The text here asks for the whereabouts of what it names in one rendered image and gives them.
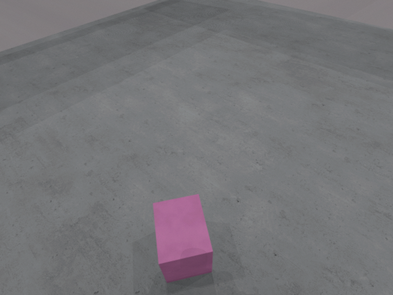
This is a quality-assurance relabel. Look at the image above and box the carton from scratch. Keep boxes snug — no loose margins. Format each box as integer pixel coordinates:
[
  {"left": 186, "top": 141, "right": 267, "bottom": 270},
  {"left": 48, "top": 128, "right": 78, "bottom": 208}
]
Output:
[{"left": 153, "top": 194, "right": 213, "bottom": 283}]

